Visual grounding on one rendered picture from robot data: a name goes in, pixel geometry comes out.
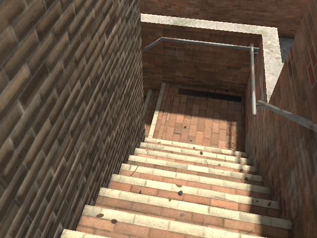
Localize stairs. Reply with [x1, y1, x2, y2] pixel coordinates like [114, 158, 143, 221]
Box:
[144, 88, 160, 138]
[60, 137, 293, 238]

